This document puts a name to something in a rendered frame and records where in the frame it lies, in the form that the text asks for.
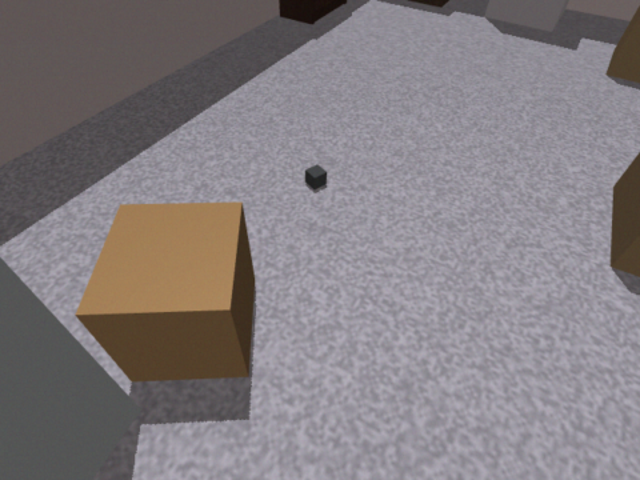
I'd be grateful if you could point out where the bookshelf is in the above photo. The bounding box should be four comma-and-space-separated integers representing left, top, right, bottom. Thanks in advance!
279, 0, 347, 25

